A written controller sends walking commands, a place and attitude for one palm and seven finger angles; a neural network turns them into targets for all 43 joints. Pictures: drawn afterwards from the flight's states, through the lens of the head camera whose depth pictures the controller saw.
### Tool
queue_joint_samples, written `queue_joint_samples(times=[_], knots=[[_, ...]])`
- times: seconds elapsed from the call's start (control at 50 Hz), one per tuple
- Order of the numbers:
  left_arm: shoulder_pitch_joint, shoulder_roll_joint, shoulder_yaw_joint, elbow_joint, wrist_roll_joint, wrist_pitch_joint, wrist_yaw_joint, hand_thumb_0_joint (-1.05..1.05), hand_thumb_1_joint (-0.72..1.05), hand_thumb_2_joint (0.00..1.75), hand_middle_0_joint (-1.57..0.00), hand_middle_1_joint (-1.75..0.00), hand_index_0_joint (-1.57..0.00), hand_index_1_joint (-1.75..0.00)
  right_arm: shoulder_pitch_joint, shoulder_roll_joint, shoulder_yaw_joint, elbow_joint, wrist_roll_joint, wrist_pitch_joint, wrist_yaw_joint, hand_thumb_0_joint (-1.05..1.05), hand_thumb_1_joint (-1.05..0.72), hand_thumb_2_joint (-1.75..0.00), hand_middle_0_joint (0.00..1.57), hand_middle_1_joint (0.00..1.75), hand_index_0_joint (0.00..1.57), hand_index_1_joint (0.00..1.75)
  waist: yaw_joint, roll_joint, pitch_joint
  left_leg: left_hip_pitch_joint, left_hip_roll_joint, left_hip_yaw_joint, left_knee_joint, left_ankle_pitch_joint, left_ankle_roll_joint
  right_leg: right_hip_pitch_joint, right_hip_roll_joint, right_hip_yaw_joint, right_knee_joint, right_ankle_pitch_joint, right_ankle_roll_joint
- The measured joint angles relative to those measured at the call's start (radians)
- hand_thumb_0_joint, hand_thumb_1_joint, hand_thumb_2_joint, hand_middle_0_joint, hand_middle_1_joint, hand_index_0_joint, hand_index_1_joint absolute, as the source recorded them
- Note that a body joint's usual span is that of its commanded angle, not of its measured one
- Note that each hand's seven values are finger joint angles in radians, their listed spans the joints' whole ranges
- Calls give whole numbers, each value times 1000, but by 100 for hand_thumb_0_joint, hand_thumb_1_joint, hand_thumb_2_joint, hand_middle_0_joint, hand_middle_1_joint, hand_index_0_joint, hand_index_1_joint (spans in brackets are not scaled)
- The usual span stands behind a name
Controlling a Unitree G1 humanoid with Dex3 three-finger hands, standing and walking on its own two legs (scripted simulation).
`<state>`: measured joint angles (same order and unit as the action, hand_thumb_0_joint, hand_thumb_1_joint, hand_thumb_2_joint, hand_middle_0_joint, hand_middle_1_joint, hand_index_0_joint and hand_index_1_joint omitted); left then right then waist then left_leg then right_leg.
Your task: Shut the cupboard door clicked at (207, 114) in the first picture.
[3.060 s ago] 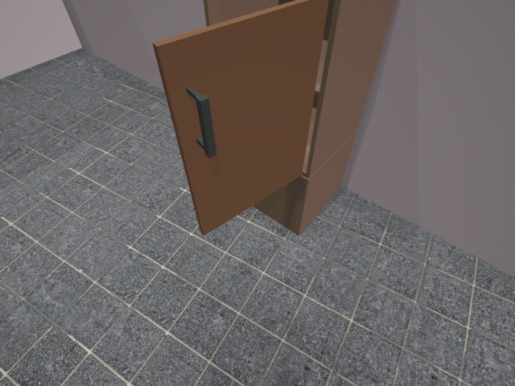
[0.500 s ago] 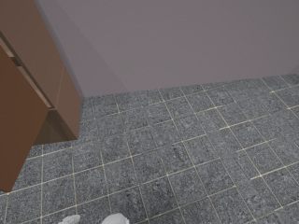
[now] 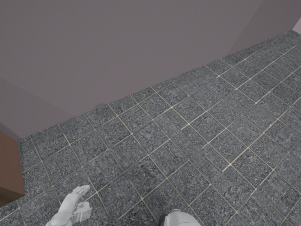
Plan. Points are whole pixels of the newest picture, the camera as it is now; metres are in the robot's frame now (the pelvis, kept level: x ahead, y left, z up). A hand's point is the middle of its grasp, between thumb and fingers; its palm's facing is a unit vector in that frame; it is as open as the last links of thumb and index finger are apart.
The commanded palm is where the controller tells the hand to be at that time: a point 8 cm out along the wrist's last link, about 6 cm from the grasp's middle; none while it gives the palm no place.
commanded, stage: walk to a spot facing it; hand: left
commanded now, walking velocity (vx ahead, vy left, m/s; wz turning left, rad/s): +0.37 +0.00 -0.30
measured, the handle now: out of the picture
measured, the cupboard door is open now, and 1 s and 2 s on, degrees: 78 78 78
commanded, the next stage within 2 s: turn to face it in 0.54 s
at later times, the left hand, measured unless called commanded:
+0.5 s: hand (91, 199) +0.21 +0.19 -0.16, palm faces -0.06 -0.98 -0.18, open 7.4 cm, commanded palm none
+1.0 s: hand (128, 102) +0.58 +0.09 -0.14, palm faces -0.13 -0.98 -0.16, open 7.4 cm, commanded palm none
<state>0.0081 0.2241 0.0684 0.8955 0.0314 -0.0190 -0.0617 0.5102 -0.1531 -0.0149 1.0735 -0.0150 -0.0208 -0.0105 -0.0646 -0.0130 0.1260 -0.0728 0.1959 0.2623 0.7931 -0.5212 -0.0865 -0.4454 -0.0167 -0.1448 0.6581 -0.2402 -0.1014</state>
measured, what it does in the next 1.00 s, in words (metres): walks ahead: left foot, then right foot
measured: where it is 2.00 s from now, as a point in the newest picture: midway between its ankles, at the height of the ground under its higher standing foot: (168, 160)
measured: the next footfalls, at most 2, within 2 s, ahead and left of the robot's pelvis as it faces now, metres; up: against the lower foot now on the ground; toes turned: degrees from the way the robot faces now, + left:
left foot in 0.46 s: +0.35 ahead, +0.11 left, +0.00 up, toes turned -1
right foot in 0.80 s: +0.47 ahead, -0.20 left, +0.00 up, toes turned -20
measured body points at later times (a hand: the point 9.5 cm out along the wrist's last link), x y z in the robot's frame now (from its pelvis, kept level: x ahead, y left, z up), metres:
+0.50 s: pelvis +0.25 +0.00 +0.01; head +0.28 +0.01 +0.46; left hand +0.21 +0.24 -0.15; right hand +0.36 -0.24 -0.11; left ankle +0.32 +0.10 -0.71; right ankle +0.09 -0.07 -0.67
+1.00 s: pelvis +0.43 -0.06 +0.02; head +0.46 -0.05 +0.47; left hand +0.58 +0.14 -0.13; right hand +0.36 -0.29 -0.13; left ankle +0.42 +0.05 -0.67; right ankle +0.43 -0.18 -0.71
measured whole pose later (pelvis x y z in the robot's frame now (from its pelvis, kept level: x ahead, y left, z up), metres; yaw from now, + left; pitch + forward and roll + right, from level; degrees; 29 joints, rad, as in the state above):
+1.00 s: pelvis +0.43 -0.06 +0.02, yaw -4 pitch +0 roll +0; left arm 0.08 0.16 0.04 0.97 0.03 -0.02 0.02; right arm 0.35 -0.16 -0.05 1.07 -0.01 0.04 0.00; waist -0.08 -0.03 0.05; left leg -0.41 0.09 0.12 0.94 -0.47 -0.05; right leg -0.27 -0.14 -0.25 0.57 -0.28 0.01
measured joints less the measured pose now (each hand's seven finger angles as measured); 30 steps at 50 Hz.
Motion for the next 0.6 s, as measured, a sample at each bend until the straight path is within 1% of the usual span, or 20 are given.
queue_joint_samples(times=[0.02,0.04,0.06,0.08,0.1,0.16,0.24,0.32,0.36,0.4,0.42,0.44,0.46,0.48,0.5,0.52,0.54,0.56,0.58,0.6], knots=[[3,-3,1,-2,-8,-12,10,0,91,89,-19,-30,-19,-30,-27,-4,-5,7,6,15,2,0,-90,-90,20,30,20,30,0,5,14,-80,-8,-71,193,-13,10,1,8,3,37,-17,-4],[13,-7,-1,0,-14,-16,19,0,91,89,-19,-30,-19,-30,-59,-10,-11,8,7,25,2,1,-90,-90,20,30,20,30,-4,11,24,-159,-21,-129,345,13,19,17,17,4,43,-36,-3],[27,-10,-3,6,-16,-15,27,0,91,89,-19,-30,-19,-30,-93,-14,-18,3,6,29,2,1,-90,-90,20,30,20,30,-8,15,28,-229,-29,-165,438,56,25,41,28,8,25,-44,0],[45,-15,-5,15,-16,-13,35,0,91,89,-19,-30,-19,-30,-128,-19,-24,-5,2,30,2,1,-90,-90,20,30,20,30,-10,18,26,-290,-32,-186,476,100,28,67,39,14,-9,-42,4],[66,-21,-7,27,-14,-12,41,0,91,89,-19,-30,-20,-30,-161,-23,-29,-19,-1,29,3,1,-90,-90,20,30,20,30,-10,20,21,-342,-32,-198,476,139,28,94,49,22,-52,-28,11],[127,-38,-3,65,-12,-18,53,-1,92,89,-20,-30,-20,-30,-245,-27,-35,-69,-8,16,7,1,-91,-90,20,29,20,29,-6,19,-8,-453,-32,-214,364,217,25,167,70,49,-173,2,5],[194,-32,7,103,-11,-34,53,-1,94,89,-20,-30,-20,-30,-322,-29,-42,-109,-11,6,16,0,-91,-90,20,29,20,29,26,23,-46,-511,-44,-224,197,285,22,256,87,78,-277,4,3],[259,-37,-2,139,-10,-47,52,-1,93,89,-20,-30,-20,-30,-387,-34,-42,-118,-8,3,25,0,-91,-90,20,29,20,29,66,26,-62,-491,-68,-210,37,302,27,348,91,101,-324,-34,12],[291,-42,-8,157,-9,-49,54,-1,93,89,-20,-30,-20,-30,-418,-35,-41,-119,-6,1,30,0,-91,-90,20,29,20,29,86,21,-62,-461,-86,-196,-41,295,36,391,87,113,-330,-65,21],[324,-46,-11,177,-9,-48,56,-1,92,89,-20,-30,-20,-30,-444,-33,-37,-120,-5,-5,32,0,-91,-90,20,29,20,29,101,12,-60,-416,-110,-178,-124,293,48,429,78,124,-317,-108,32],[342,-48,-12,187,-10,-45,57,0,92,89,-20,-30,-20,-30,-453,-32,-34,-122,-7,-12,31,0,-91,-90,20,29,20,29,105,6,-59,-384,-125,-165,-177,305,56,441,70,130,-292,-138,39],[363,-51,-12,196,-12,-42,57,0,91,89,-20,-30,-20,-30,-459,-32,-30,-126,-10,-23,30,0,-91,-90,20,29,20,29,108,3,-60,-343,-135,-154,-231,331,71,436,66,139,-235,-177,45],[380,-57,-12,205,-15,-36,56,0,91,89,-20,-30,-20,-30,-463,-35,-27,-132,-16,-37,27,0,-91,-90,20,29,20,30,109,11,-64,-323,-130,-153,-244,376,96,397,70,139,-121,-213,50],[381,-56,-13,215,-17,-27,54,0,91,89,-20,-30,-20,-30,-465,-29,-25,-136,-20,-48,22,0,-91,-90,20,29,20,30,108,1,-57,-320,-131,-140,-202,355,109,336,61,141,54,-240,52],[378,-54,-12,222,-16,-18,54,0,91,89,-20,-30,-20,-30,-458,-22,-21,-139,-20,-53,18,0,-91,-90,20,29,20,30,110,-11,-53,-307,-133,-124,-175,310,114,266,53,145,232,-253,52],[370,-52,-10,225,-13,-10,52,0,91,89,-20,-30,-20,-30,-444,-17,-18,-140,-20,-56,15,0,-91,-90,20,29,20,30,110,-18,-53,-287,-133,-112,-171,273,114,196,43,140,380,-241,55],[357,-50,-6,224,-9,-2,48,0,91,89,-20,-30,-20,-30,-424,-12,-16,-139,-20,-58,11,0,-91,-90,20,29,20,30,108,-22,-55,-263,-135,-104,-184,250,112,132,30,131,487,-212,59],[341,-49,-2,217,-6,4,43,0,91,89,-19,-30,-20,-30,-402,-7,-15,-132,-20,-60,7,0,-91,-90,20,29,20,30,107,-23,-56,-235,-135,-98,-209,243,104,74,13,121,550,-179,66],[322,-48,2,205,-3,10,38,0,91,89,-19,-30,-19,-30,-379,-4,-14,-121,-19,-61,2,0,-91,-90,20,29,20,30,107,-21,-56,-207,-133,-93,-241,250,93,25,-5,112,571,-150,74],[303,-49,5,189,0,15,32,1,91,89,-19,-30,-19,-30,-356,-2,-13,-107,-19,-61,-1,0,-91,-90,20,29,20,30,108,-16,-56,-179,-131,-87,-271,252,91,-15,-22,104,556,-129,82]])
